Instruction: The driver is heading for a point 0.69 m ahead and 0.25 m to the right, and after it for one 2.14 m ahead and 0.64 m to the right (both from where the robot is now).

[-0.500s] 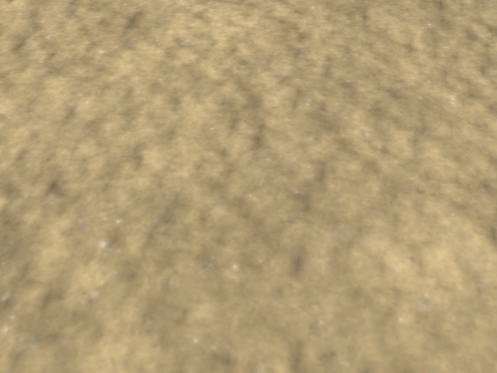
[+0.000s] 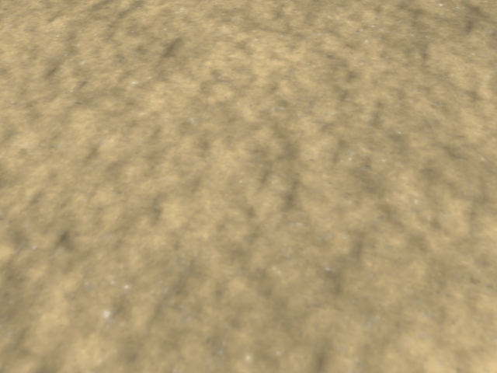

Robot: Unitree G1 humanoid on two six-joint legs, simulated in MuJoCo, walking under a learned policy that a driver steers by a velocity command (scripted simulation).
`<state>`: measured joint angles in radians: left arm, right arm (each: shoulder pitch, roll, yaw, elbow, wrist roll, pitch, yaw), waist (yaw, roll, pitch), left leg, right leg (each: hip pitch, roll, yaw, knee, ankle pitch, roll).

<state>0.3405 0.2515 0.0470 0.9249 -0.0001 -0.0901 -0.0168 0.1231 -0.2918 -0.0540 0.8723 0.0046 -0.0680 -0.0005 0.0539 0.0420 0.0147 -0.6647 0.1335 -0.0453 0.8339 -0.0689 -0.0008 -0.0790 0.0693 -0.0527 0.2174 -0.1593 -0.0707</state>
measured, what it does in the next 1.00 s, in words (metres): walks ahead, turning right: left foot, then right foot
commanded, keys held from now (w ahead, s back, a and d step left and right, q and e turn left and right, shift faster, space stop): w+e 0.86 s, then e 0.14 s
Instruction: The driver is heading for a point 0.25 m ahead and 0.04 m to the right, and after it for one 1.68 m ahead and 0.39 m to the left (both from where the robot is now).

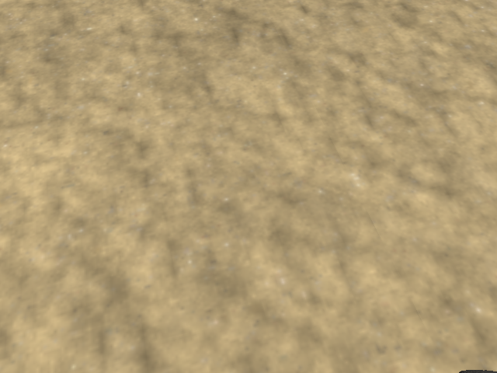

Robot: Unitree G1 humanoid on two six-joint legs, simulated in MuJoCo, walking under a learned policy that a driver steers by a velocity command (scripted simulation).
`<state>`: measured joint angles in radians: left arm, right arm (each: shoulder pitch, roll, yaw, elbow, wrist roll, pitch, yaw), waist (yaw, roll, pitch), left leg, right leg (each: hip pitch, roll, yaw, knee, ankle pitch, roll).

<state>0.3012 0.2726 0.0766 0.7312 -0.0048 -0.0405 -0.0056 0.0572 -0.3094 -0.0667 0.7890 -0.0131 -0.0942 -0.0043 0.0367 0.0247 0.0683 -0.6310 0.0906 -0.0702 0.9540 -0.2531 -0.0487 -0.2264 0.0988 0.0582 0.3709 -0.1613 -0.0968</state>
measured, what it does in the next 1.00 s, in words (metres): walks ahead: left foot, then right foot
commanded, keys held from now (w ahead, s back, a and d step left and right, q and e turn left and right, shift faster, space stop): e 0.18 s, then q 0.20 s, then w+q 0.62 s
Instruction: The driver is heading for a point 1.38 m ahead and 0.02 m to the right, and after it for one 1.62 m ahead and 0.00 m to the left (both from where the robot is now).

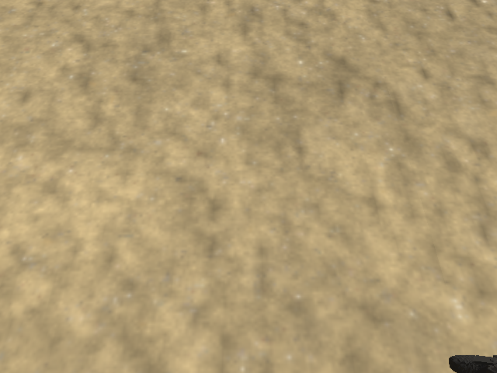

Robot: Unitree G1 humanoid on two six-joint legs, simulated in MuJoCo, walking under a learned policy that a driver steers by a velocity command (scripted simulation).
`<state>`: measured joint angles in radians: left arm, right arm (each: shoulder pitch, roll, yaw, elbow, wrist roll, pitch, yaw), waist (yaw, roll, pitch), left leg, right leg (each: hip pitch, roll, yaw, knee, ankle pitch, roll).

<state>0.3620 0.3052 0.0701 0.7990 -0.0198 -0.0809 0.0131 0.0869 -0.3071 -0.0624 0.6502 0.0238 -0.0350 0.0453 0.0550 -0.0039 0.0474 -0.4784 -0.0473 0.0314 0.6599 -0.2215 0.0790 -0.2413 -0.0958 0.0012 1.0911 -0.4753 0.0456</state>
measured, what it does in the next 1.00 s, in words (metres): walks ahead: right foot, then left foot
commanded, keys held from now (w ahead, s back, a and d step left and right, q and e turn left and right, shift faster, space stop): w+q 0.22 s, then w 0.70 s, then w+e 0.08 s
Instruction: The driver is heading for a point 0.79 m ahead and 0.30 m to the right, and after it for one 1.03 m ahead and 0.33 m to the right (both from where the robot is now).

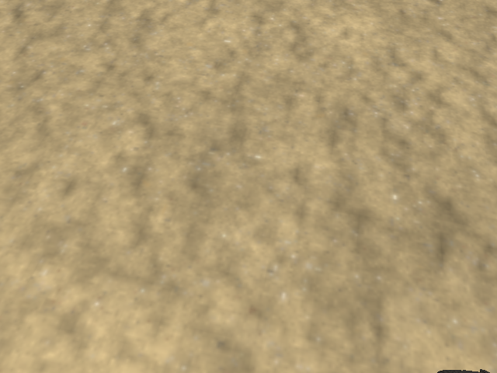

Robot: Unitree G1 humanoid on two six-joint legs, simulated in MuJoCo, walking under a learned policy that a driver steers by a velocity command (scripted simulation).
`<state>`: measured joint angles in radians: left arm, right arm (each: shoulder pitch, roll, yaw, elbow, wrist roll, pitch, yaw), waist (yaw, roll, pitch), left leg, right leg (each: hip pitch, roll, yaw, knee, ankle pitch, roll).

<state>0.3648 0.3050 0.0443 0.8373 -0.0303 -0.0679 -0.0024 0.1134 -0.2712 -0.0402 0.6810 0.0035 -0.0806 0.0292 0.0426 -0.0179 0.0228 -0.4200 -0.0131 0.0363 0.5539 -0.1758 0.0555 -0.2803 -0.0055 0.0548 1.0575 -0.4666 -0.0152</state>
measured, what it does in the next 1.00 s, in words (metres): walks ahead, turning right: right foot, then left foot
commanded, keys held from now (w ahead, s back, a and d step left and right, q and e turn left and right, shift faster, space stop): w+e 1.00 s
